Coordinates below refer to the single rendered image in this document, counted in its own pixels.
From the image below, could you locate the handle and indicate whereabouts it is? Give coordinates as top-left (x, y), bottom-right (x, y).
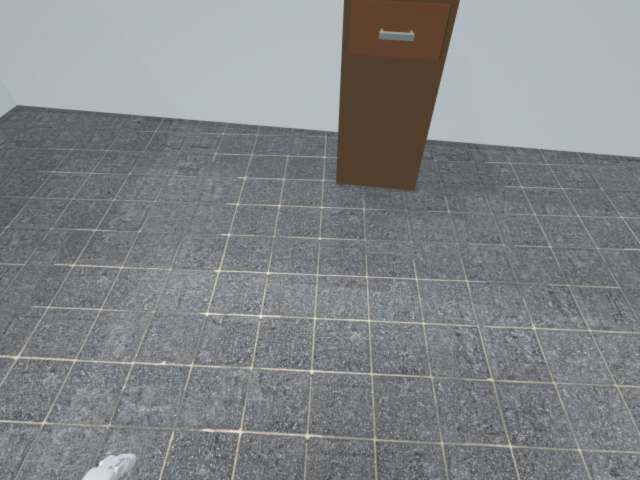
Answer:
top-left (379, 29), bottom-right (414, 41)

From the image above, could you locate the drawer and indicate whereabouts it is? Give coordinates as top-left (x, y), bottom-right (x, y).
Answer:
top-left (348, 0), bottom-right (451, 60)

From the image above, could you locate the cabinet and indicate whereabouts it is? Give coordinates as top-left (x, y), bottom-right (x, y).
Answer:
top-left (336, 0), bottom-right (460, 191)

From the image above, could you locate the robot left hand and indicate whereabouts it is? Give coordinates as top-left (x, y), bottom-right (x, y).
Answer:
top-left (82, 454), bottom-right (137, 480)

